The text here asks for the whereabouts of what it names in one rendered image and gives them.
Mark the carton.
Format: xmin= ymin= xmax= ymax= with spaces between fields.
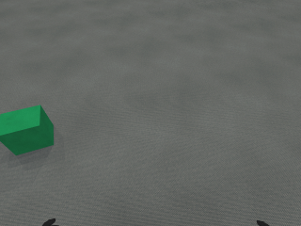
xmin=0 ymin=105 xmax=54 ymax=155

